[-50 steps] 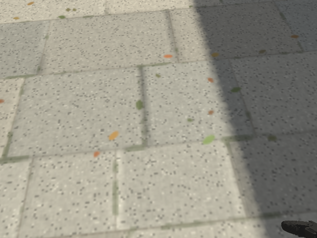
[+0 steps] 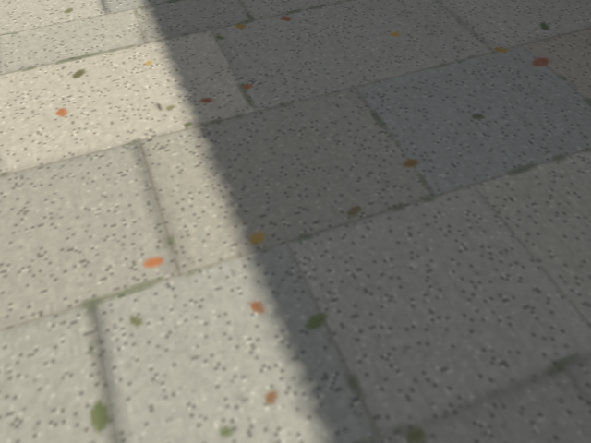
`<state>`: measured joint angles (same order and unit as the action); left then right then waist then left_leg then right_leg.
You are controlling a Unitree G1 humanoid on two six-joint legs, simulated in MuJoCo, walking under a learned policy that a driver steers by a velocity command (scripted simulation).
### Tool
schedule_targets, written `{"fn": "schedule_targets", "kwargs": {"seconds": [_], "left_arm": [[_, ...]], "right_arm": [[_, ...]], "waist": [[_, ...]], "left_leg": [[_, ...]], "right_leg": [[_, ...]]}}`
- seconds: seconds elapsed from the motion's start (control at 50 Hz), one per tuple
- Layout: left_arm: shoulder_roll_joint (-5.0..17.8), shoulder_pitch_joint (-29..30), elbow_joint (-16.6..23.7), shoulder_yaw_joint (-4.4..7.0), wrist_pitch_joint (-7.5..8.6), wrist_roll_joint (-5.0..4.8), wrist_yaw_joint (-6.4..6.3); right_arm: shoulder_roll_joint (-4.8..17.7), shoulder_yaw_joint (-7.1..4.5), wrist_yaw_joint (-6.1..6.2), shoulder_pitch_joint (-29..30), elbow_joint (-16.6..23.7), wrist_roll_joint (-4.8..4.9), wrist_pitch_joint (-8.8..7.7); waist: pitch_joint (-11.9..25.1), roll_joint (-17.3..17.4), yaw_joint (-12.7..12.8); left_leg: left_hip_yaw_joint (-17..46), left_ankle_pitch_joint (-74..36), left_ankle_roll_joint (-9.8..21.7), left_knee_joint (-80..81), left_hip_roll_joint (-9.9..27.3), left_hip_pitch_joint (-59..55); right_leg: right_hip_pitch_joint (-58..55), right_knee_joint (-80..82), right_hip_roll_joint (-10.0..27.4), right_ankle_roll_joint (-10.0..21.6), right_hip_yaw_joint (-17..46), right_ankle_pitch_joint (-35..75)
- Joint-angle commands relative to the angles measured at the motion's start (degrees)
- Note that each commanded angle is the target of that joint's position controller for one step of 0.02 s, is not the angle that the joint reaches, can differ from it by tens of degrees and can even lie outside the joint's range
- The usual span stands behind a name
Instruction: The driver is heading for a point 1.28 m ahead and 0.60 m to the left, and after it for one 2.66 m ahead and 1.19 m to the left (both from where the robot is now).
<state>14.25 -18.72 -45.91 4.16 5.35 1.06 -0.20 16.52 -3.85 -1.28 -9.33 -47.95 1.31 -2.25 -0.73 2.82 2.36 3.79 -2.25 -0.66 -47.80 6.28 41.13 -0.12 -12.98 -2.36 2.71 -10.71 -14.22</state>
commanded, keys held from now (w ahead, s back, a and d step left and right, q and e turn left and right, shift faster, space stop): w+q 1.00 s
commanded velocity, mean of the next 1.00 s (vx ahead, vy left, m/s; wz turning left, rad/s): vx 0.50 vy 0.00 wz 0.56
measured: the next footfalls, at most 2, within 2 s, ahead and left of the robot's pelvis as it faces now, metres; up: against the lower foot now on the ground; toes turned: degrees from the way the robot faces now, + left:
left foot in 0.20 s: +0.28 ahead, +0.14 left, +0.00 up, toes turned +10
right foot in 0.66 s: +0.61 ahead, +0.01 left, +0.00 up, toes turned +27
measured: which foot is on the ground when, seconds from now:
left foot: up 0.00-0.18, down 0.20-0.66, up 0.68-1.00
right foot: down 0.00-0.18, up 0.20-0.64, down 0.66-1.00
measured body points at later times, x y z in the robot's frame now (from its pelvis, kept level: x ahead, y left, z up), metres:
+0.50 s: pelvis +0.29 +0.07 +0.00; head +0.33 +0.09 +0.45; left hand +0.42 +0.37 -0.08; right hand +0.44 -0.19 -0.11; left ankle +0.24 +0.13 -0.74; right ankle +0.50 -0.08 -0.68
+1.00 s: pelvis +0.56 +0.12 +0.00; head +0.59 +0.14 +0.45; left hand +0.42 +0.37 -0.12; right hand +0.87 +0.02 -0.08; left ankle +0.59 +0.33 -0.68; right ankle +0.57 -0.01 -0.74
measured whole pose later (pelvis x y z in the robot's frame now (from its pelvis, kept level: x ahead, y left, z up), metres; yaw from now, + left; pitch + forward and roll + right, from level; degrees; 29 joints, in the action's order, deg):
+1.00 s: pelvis +0.56 +0.12 +0.00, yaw +36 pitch +1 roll -2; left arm 16.1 -18.7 -47.5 4.2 5.1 0.4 -0.1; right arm 17.6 -4.3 -1.1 -9.0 -35.8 1.3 -0.8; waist -1.8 2.5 4.5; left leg 3.1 4.8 -0.5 -50.8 5.7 40.6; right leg 2.9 -15.8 -0.4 0.8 -8.9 -14.3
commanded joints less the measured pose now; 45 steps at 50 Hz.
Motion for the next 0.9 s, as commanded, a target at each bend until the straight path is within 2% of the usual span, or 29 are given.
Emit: {"fn": "schedule_targets", "kwargs": {"seconds": [0.02,0.08,0.12,0.14,0.16,0.18,0.2,0.22,0.24,0.26,0.28,0.3,0.32,0.38,0.42,0.48,0.54,0.58,0.62,0.64,0.66,0.68,0.7,0.72,0.74,0.76,0.78,0.82,0.9], "left_arm": [[9.0,1.2,2.6,2.27,0.49,-0.55,-0.74],[10.1,-0.6,1.2,2.76,-0.95,-1.40,-0.97],[11.5,0.5,1.3,3.10,-1.92,-1.74,-1.39],[12.5,1.0,1.5,3.30,-2.41,-1.93,-1.68],[13.3,1.9,1.6,3.40,-2.92,-2.03,-1.92],[13.4,3.1,1.9,3.21,-3.12,-2.37,-2.07],[11.4,2.2,2.7,2.35,-2.44,-1.36,-2.18],[2.4,-3.9,5.3,-0.32,-0.60,0.18,-0.98],[7.1,2.9,6.1,0.10,1.84,-2.06,-0.03],[9.1,8.1,7.7,0.63,2.97,-3.94,0.42],[8.6,8.9,7.7,0.39,3.52,-3.13,0.09],[9.0,9.0,7.2,0.84,3.41,-1.46,-0.31],[9.5,7.7,7.0,1.25,2.73,-0.94,-0.30],[7.7,6.9,7.4,0.98,0.78,-0.30,-0.41],[6.2,11.0,8.8,0.29,0.35,-0.07,-0.50],[4.6,17.4,10.1,-0.55,0.72,-0.42,0.10],[6.0,21.3,11.4,-0.26,1.31,-1.44,0.92],[7.7,21.1,11.6,0.39,1.83,-1.60,1.40],[9.0,17.5,10.9,1.16,2.45,-1.73,1.53],[10.1,12.5,9.6,1.93,2.75,-1.41,1.26],[12.6,4.9,8.9,2.78,3.06,-0.28,0.85],[17.7,-2.5,7.4,4.07,2.49,0.87,0.60],[14.9,-3.5,6.7,3.52,1.99,-0.64,1.02],[10.6,-0.5,7.6,2.27,1.57,-1.12,0.79],[9.0,2.2,7.9,1.66,0.95,-0.81,0.52],[7.9,4.4,7.5,1.20,0.64,-0.50,0.47],[6.7,5.7,7.2,0.73,0.69,-0.23,0.35],[6.5,6.4,6.4,0.73,1.05,-0.54,0.32],[9.4,5.4,4.2,1.74,1.45,-0.54,0.16]], "right_arm": [[1.1,0.42,-1.10,6.6,5.4,-0.27,-0.76],[1.3,0.59,-2.28,9.9,8.1,-0.23,-0.83],[2.5,0.02,-2.87,8.7,9.2,-0.09,-0.76],[3.7,-0.60,-2.90,6.4,9.3,0.03,-0.59],[5.7,-1.64,-2.76,1.1,8.5,0.23,-0.44],[8.8,-3.36,-2.12,-7.6,6.6,0.31,-0.39],[13.9,-5.21,-0.77,-15.3,5.2,0.19,0.27],[18.5,-5.66,-0.57,-13.2,5.8,0.32,-0.22],[13.8,-4.32,-0.80,-15.4,7.0,-0.12,-0.79],[11.0,-3.60,-0.78,-13.4,6.8,-0.37,-1.34],[9.2,-3.08,-0.73,-9.6,7.4,0.03,-1.63],[7.1,-2.48,-0.58,-5.8,8.2,-0.02,-1.61],[6.1,-1.98,-0.26,-3.9,9.4,-0.85,-1.66],[7.5,-2.30,0.57,-3.6,10.2,-0.73,-1.83],[9.1,-2.76,1.38,-4.9,9.9,-0.47,-1.68],[9.3,-2.91,1.99,-7.1,9.4,0.00,-0.97],[9.3,-2.94,2.13,-10.3,8.6,0.28,-0.33],[8.8,-2.85,2.30,-11.0,8.5,0.31,-0.01],[8.7,-2.94,2.41,-9.7,9.0,0.09,0.21],[7.4,-2.51,2.33,-8.8,9.6,-0.07,0.18],[4.4,-1.36,2.06,-8.3,10.7,-0.56,-0.09],[0.7,-0.23,2.19,-15.2,12.2,0.35,-0.59],[4.1,-0.28,2.17,-16.6,12.2,0.91,-0.82],[8.5,-1.51,2.09,-12.5,11.9,1.00,-0.56],[9.0,-1.69,2.08,-8.1,12.7,0.35,-0.19],[8.3,-1.80,1.91,-5.7,13.6,-0.29,-0.11],[7.6,-2.02,1.63,-5.4,13.8,-0.24,0.13],[5.3,-1.70,1.19,-6.6,13.9,0.44,0.83],[3.6,-1.03,1.04,-3.0,15.4,-0.11,1.32]], "waist": [[-4.6,-4.6,1.1],[-5.4,-4.9,1.9],[-3.2,-6.6,0.1],[-0.9,-8.1,-1.6],[2.3,-8.9,-4.8],[6.9,-7.8,-9.8],[12.0,-1.4,-12.6],[16.9,12.2,-4.6],[22.3,4.8,-9.6],[14.1,2.5,-10.0],[8.8,-2.3,-7.2],[5.3,-3.2,-4.8],[4.5,-1.9,-2.8],[3.0,-1.5,-1.1],[1.6,-0.8,-2.2],[1.4,1.4,-5.1],[1.5,2.6,-6.9],[1.7,3.3,-6.2],[2.1,5.0,-3.7],[4.3,4.9,-0.9],[11.0,1.7,2.7],[20.0,-13.5,1.5],[20.1,-20.5,1.4],[11.9,-13.4,2.5],[6.8,-9.0,2.4],[2.9,-7.3,1.2],[1.4,-8.4,-0.2],[0.6,-9.9,-1.4],[-0.2,-7.1,-1.2]], "left_leg": [[-2.4,-3.6,1.1,6.8,0.1,0.1],[-5.2,2.3,3.0,10.3,-1.0,2.4],[-8.4,8.0,5.0,11.3,-3.8,-2.2],[-10.3,11.2,6.3,10.7,-6.0,-6.4],[-11.4,13.5,7.7,10.7,-8.4,-13.4],[-11.0,10.2,9.9,14.9,-10.6,-26.5],[1.2,8.6,13.2,16.8,-3.9,-43.5],[34.5,16.0,24.9,22.1,10.1,-61.8],[43.1,20.6,25.3,29.4,12.2,-65.1],[34.7,17.3,22.4,30.6,10.9,-59.7],[27.8,12.2,20.3,30.5,8.4,-50.8],[22.4,6.2,19.0,31.1,6.1,-42.6],[19.7,1.7,18.8,32.3,4.8,-37.3],[14.8,-5.2,18.7,34.5,2.8,-29.5],[11.4,-6.0,17.3,34.8,0.7,-26.4],[8.8,-0.4,14.0,33.1,-2.5,-24.5],[12.9,4.9,13.0,30.6,-0.9,-27.4],[16.9,7.3,12.2,27.2,0.7,-31.2],[19.7,6.2,10.9,23.4,1.3,-32.7],[18.7,3.3,9.4,18.8,-0.8,-31.7],[15.3,5.8,7.3,6.2,-3.9,-26.8],[7.1,23.7,2.9,-14.0,-12.1,-8.0],[6.5,36.3,1.9,-24.5,-9.8,2.6],[6.8,31.5,1.5,-28.7,-6.8,5.8],[4.4,27.2,1.3,-28.7,-4.8,5.1],[3.9,24.1,1.3,-26.0,-3.2,3.7],[3.9,22.1,1.4,-23.8,-1.5,1.4],[2.6,20.6,1.1,-21.0,-0.3,-1.3],[2.0,14.1,-0.2,-13.1,0.7,1.7]], "right_leg": [[1.7,6.0,16.8,6.4,2.1,19.9],[-5.2,2.1,18.8,5.8,0.5,26.8],[-7.4,-3.6,19.1,4.6,-1.0,43.5],[-8.1,-8.2,19.0,3.9,-1.5,53.9],[-7.3,-16.0,18.4,3.0,-2.0,60.7],[-2.5,-27.9,16.3,1.2,-3.2,58.5],[11.3,-45.4,13.4,-1.6,-3.1,38.3],[37.2,-65.1,0.3,-5.3,4.7,-18.5],[43.7,-69.5,0.4,-3.8,16.6,-19.8],[47.7,-67.5,3.2,-2.3,16.8,-14.6],[46.0,-62.1,5.9,-1.7,16.4,-9.8],[42.3,-57.2,7.4,-2.1,15.9,-7.5],[38.1,-55.2,8.5,-2.6,16.3,-5.7],[35.1,-47.4,8.7,-5.1,14.5,-3.0],[34.7,-39.0,7.5,-6.6,13.3,3.7],[30.2,-24.9,4.3,-7.1,12.5,16.2],[28.1,-18.5,2.5,-6.7,13.4,18.5],[27.4,-15.7,2.3,-5.4,14.8,15.5],[23.1,-14.0,2.2,-3.4,14.6,11.3],[15.9,-12.1,2.4,-1.8,13.9,11.6],[2.7,-13.6,9.2,1.6,19.7,9.9],[-18.5,-10.9,22.6,10.4,42.8,-0.7],[-20.3,-5.4,27.3,12.8,58.1,-14.7],[-13.7,-3.9,25.2,10.4,50.9,-19.2],[-6.4,-3.8,22.6,8.3,42.0,-13.5],[0.3,-2.5,20.2,7.7,35.8,-6.7],[4.3,-1.1,18.3,7.0,30.9,-1.9],[8.0,1.4,16.8,7.1,24.6,3.0],[6.5,3.9,18.1,8.8,17.0,12.1]]}}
